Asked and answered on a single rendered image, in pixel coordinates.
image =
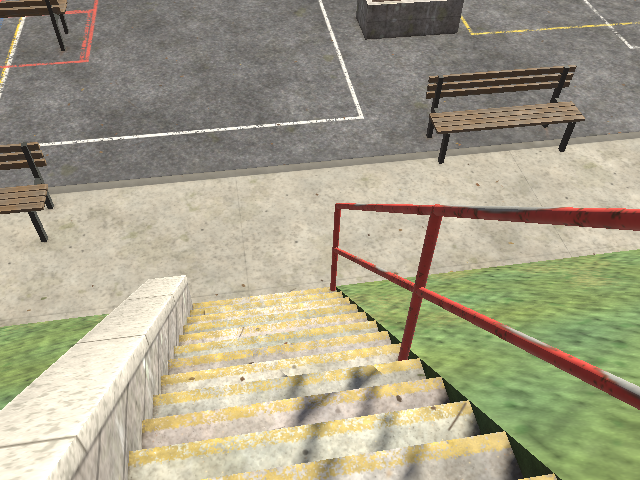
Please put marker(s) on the stairs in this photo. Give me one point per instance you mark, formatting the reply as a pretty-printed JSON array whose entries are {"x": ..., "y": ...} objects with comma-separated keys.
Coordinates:
[{"x": 301, "y": 386}]

